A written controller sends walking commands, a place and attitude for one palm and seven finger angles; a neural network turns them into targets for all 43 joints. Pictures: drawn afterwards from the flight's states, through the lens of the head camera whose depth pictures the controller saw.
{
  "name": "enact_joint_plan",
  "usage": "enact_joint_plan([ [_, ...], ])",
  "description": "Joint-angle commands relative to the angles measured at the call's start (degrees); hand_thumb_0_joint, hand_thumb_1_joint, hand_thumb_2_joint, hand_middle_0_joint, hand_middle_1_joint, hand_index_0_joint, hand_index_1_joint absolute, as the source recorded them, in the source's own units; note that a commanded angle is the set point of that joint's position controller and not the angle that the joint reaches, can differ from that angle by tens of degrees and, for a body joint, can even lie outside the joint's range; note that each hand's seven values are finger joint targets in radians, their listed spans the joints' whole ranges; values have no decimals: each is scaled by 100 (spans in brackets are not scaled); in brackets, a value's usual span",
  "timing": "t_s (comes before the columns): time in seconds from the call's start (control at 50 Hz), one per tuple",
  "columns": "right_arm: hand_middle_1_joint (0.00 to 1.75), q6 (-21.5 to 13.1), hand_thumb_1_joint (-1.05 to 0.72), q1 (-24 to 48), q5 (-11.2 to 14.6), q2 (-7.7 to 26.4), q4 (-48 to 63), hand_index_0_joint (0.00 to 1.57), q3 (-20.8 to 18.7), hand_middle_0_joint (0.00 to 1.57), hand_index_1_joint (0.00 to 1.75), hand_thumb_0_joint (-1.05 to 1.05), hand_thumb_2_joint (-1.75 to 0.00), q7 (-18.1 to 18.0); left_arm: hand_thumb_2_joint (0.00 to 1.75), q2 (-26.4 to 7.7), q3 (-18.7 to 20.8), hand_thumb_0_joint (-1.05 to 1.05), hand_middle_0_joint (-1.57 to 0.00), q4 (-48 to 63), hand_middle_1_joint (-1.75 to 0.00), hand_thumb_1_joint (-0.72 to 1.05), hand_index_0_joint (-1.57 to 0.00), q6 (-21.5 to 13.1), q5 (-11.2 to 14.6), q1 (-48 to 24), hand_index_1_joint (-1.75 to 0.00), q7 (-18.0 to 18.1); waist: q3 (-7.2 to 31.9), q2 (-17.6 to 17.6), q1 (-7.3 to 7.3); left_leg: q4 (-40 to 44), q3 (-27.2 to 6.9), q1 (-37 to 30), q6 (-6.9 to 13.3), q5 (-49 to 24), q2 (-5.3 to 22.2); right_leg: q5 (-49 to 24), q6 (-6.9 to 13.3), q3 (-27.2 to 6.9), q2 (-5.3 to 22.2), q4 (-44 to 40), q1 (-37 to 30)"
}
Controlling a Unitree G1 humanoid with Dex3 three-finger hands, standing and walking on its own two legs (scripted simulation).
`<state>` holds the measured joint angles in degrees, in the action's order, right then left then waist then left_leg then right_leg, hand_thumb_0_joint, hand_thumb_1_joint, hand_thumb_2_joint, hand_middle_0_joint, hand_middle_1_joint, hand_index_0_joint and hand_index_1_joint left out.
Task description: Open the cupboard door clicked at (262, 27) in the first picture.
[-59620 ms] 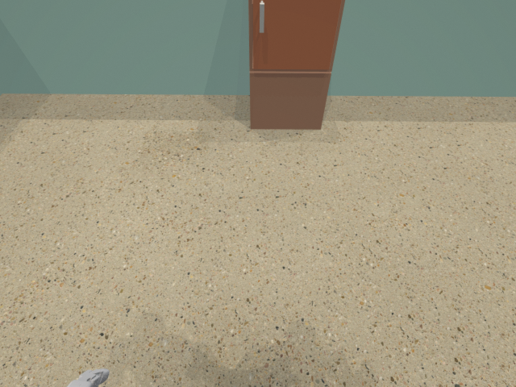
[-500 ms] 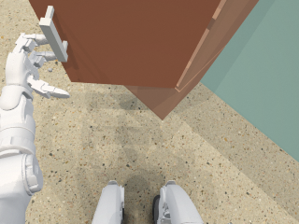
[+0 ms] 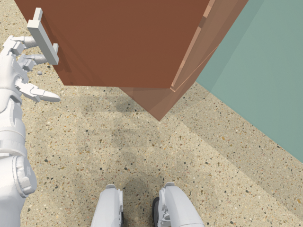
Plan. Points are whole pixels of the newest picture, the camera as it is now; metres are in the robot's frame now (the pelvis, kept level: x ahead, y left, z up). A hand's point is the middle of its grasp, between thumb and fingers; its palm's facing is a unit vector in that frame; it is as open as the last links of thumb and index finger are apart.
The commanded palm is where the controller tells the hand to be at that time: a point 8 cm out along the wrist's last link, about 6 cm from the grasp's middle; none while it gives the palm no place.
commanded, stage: move the hooked fingers beside the handle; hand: left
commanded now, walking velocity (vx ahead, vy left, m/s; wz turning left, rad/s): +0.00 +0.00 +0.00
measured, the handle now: (46, 38) +0.57 +0.25 +0.05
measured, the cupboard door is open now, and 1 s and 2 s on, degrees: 43 43 43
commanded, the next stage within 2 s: slide the fingers in behind the handle in 1.86 s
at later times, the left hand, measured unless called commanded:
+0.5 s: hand (32, 64) +0.50 +0.27 +0.03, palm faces +0.03 -1.00 -0.02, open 14.0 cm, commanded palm +0.49 +0.30 +0.03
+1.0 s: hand (21, 61) +0.51 +0.30 +0.03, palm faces +0.02 -1.00 +0.00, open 14.0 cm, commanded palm +0.51 +0.32 +0.03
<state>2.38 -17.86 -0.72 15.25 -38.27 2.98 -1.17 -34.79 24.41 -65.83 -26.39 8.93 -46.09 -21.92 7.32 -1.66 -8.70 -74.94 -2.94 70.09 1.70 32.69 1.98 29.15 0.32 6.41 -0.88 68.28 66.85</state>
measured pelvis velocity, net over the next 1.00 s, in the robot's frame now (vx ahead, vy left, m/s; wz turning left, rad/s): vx -0.02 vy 0.00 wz -0.05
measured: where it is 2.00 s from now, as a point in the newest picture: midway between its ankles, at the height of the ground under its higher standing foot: outside the picture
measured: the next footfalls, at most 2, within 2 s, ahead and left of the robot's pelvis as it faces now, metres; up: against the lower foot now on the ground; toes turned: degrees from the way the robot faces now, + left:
none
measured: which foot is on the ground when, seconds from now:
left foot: down 0.00-1.00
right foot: down 0.00-1.00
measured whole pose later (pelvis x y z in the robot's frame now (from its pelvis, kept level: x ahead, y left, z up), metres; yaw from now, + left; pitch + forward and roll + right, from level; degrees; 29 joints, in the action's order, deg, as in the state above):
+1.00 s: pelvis -0.02 +0.00 -0.03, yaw -3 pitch +31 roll -8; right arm 2.6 -18.5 0.1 17.1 -33.7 6.2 -2.4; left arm -50.1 33.4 -70.7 -18.1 5.5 -55.9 -31.0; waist 6.3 -1.8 -11.9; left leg -81.1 -3.1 79.3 2.2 33.5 3.4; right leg 28.8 0.0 6.3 -2.2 73.1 75.9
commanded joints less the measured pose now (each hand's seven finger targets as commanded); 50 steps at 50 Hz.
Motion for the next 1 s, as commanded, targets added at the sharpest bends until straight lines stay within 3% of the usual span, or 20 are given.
enact_joint_plan([
  [0.0,30,-84,-90,-958,-7,1184,198,20,-362,20,30,0,-90,-106,30,-1568,264,0,-30,1404,-120,-50,-30,-546,71,-2676,-120,-227,3157,-1302,-199,752,-416,-3076,-97,-2952,23,-1581,165,-252,-229,-573,-597],
  [0.06,30,-103,-90,-977,-1,1194,233,20,-348,20,30,0,-90,-129,30,-1689,320,0,-30,1378,-120,-50,-30,-505,77,-2778,-120,-287,3143,-1179,-263,702,-396,-2890,-48,-2871,18,-1611,151,-275,-240,-539,-679],
  [0.1,30,-92,-90,-978,1,1217,250,20,-340,20,30,0,-90,-135,30,-1927,493,0,-30,1320,-120,-50,-30,-458,59,-2713,-120,-334,3266,-1283,-191,635,-362,-2812,-50,-2905,17,-1675,141,-301,-228,-499,-726],
  [0.14,30,-84,-90,-959,12,1219,272,20,-313,20,30,0,-90,-136,30,-1954,481,0,-30,1216,-120,-50,-30,-377,52,-2717,-120,-378,3107,-1231,-205,648,-361,-2692,-43,-2830,26,-1644,137,-289,-230,-490,-732],
  [0.18,30,-74,-90,-1011,9,1227,307,20,-320,20,30,0,-90,-128,30,-2038,593,0,-30,1186,-120,-50,-30,-323,52,-2501,-120,-424,3268,-1340,-127,627,-375,-2859,-63,-3128,44,-1776,137,-268,-221,-440,-696],
  [0.26,30,-37,-90,-1025,33,1226,386,20,-280,20,30,0,-90,-117,30,-2071,582,0,-30,882,-120,-50,-30,-103,25,-2419,-120,-494,2980,-1128,-177,573,-329,-2474,-17,-2874,50,-1696,118,-284,-237,-415,-663],
  [0.34,30,-40,-90,-1002,61,1268,494,20,-245,20,30,0,-90,-144,30,-2534,832,0,-30,762,-120,-50,-30,29,-30,-2539,-120,-515,2916,-886,-187,476,-209,-1838,56,-2409,28,-1644,73,-382,-234,-413,-946],
  [0.38,30,-58,-90,-1007,41,1282,522,20,-236,20,30,0,-90,-149,30,-2770,982,0,-30,912,-120,-50,-30,-42,-53,-2652,-120,-522,3178,-1149,-123,436,-235,-1982,33,-2558,36,-1680,91,-378,-233,-320,-906],
  [0.46,30,-69,-90,-1044,29,1298,511,20,-241,20,30,0,-90,-124,30,-2753,950,0,-30,1055,-120,-50,-30,-94,-58,-2746,-120,-570,3323,-1382,-159,384,-322,-2306,4,-2735,71,-1569,109,-323,-262,-243,-542],
  [0.48,30,-57,-90,-1047,29,1341,505,20,-243,20,30,0,-90,-126,30,-2907,1047,0,-30,1020,-120,-50,-30,-74,-88,-2700,-120,-575,3355,-1369,-119,408,-366,-2356,-28,-2736,88,-1505,112,-290,-254,-235,-494],
  [0.5,30,-48,-90,-1045,46,1329,499,20,-238,20,30,0,-90,-131,30,-2741,909,0,-30,922,-120,-50,-30,-15,-83,-2712,-120,-607,3257,-1266,-212,402,-353,-2343,-6,-2686,95,-1500,90,-295,-259,-274,-443],
  [0.52,30,-52,-90,-1070,53,1332,509,20,-236,20,30,0,-90,-131,30,-2752,927,0,-30,903,-120,-50,-30,47,-53,-2675,-120,-642,3252,-1245,-195,394,-326,-2255,9,-2617,88,-1507,75,-305,-253,-292,-511],
  [0.54,30,-48,-90,-1066,60,1347,540,20,-224,20,30,0,-90,-140,30,-2908,1029,0,-30,796,-120,-50,-30,119,-74,-2609,-120,-668,3214,-1093,-165,386,-307,-2052,25,-2478,84,-1464,73,-318,-260,-288,-623],
  [0.62,30,-47,-90,-1074,85,1382,553,20,-164,20,30,0,-90,-185,30,-3194,1084,0,-30,687,-120,-50,-30,280,-112,-2814,-120,-762,3054,-1130,-215,350,-298,-1805,55,-2277,83,-1342,67,-320,-259,-275,-538],
  [0.7,30,-70,-90,-1114,57,1401,525,20,-169,20,30,0,-90,-183,30,-3347,1143,0,-30,946,-120,-50,-30,183,-164,-3032,-120,-746,3354,-1480,-189,325,-401,-2205,-6,-2513,110,-1286,103,-270,-276,-200,-260],
  [0.72,30,-77,-90,-1113,55,1402,514,20,-167,20,30,0,-90,-179,30,-3219,1022,0,-30,997,-120,-50,-30,169,-166,-3112,-120,-750,3324,-1610,-240,346,-437,-2335,-27,-2535,120,-1234,107,-242,-276,-199,-102],
  [0.82,30,-59,-90,-1191,64,1434,506,20,-163,20,30,0,-90,-189,30,-3126,968,0,-30,718,-120,-50,-30,334,-139,-2945,-120,-827,3190,-1456,-287,377,-482,-2382,-27,-2553,133,-1227,91,-201,-273,-249,-9],
  [0.92,30,-17,-90,-1202,67,1452,586,20,-102,20,30,0,-90,-221,30,-3563,1190,0,-30,648,-120,-50,-30,504,-200,-2886,-120,-890,3131,-1387,-225,329,-420,-2138,0,-2630,131,-1349,84,-202,-285,-212,-175],
  [0.96,30,-35,-90,-1207,45,1422,576,20,-98,20,30,0,-90,-208,30,-3520,1153,0,-30,838,-120,-50,-30,425,-200,-3144,-120,-862,3157,-1555,-270,307,-466,-2237,-13,-2728,145,-1336,96,-185,-294,-168,-37],
  [0.98,30,-26,-90,-1218,41,1449,568,20,-117,20,30,0,-90,-205,30,-3711,1299,0,-30,1013,-120,-50,-30,362,-211,-3175,-120,-843,3335,-1708,-221,309,-479,-2456,-52,-2874,165,-1375,94,-176,-287,-166,-14],
])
